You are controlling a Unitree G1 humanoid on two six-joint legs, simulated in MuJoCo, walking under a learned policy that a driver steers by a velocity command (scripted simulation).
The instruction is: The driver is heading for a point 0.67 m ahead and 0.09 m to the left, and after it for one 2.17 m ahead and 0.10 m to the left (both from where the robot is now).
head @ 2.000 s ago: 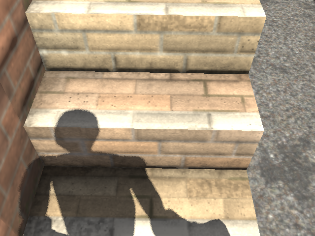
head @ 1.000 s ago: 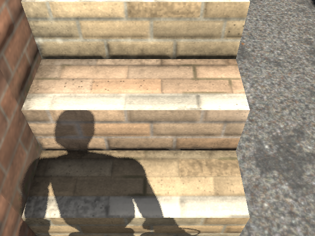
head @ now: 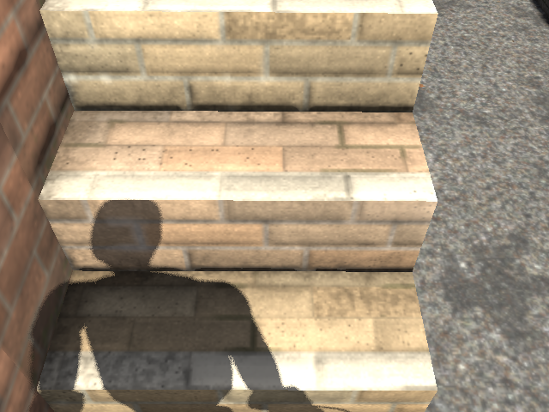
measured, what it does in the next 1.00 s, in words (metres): shifts its weight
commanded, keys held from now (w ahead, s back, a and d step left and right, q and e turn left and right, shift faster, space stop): w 1.00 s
